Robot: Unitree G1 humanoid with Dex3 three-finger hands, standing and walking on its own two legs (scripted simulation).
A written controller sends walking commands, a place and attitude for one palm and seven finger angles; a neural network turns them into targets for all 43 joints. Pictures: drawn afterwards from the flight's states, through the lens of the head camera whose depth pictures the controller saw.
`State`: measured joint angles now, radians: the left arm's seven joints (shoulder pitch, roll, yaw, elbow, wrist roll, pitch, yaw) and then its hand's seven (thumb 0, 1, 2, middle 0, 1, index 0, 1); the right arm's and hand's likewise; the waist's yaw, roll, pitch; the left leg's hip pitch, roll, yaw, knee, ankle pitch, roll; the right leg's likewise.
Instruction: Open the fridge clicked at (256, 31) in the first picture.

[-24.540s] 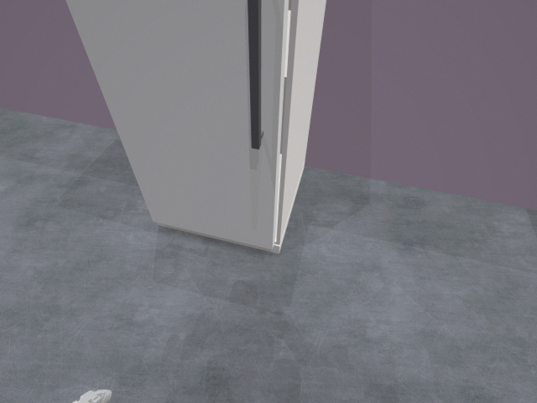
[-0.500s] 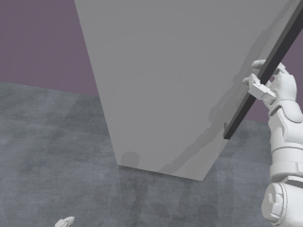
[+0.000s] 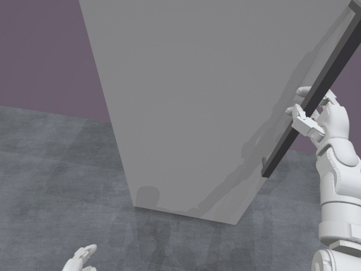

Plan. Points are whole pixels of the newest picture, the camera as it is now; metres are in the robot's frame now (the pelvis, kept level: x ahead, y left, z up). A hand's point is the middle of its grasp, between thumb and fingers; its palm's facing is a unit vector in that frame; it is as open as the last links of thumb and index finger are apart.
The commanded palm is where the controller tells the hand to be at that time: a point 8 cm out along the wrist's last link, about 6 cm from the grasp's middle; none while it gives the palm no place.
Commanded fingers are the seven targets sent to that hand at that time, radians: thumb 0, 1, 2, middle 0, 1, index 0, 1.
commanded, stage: pull the door a little, standing still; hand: right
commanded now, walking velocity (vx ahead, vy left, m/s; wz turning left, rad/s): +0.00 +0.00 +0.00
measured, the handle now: (297, 114) +0.47 -0.21 +0.14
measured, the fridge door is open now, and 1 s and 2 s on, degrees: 0 17 53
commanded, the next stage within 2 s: walk backward, drawing the door open in 0.12 s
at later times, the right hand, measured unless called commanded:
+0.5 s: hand (298, 145) +0.35 -0.18 +0.16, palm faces +0.21 +0.94 -0.29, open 6.6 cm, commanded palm +0.30 -0.22 +0.16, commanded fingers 0.00 -0.90 -0.90 0.45 1.40 0.45 1.40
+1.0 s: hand (289, 171) +0.29 -0.15 +0.16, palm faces +0.35 +0.90 -0.24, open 6.7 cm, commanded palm +0.24 -0.19 +0.16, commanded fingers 0.00 -0.90 -0.90 0.45 1.40 0.45 1.40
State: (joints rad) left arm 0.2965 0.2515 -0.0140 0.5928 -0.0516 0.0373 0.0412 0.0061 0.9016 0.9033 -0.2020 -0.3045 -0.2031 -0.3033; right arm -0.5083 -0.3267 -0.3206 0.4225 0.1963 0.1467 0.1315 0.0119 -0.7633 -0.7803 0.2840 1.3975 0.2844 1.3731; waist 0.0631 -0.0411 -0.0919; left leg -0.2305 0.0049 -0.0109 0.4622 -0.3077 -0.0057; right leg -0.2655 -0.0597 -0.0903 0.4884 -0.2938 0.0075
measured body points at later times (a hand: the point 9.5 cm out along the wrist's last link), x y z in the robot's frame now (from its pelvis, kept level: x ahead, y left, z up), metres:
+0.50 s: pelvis +0.06 +0.00 +0.02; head +0.09 +0.03 +0.46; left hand +0.23 +0.24 -0.08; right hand +0.33 -0.22 +0.18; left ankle +0.00 +0.09 -0.71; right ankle -0.04 -0.15 -0.71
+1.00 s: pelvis +0.05 +0.06 -0.01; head +0.09 +0.05 +0.43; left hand +0.25 +0.25 -0.11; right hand +0.26 -0.19 +0.17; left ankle +0.06 +0.17 -0.66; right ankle +0.11 -0.07 -0.74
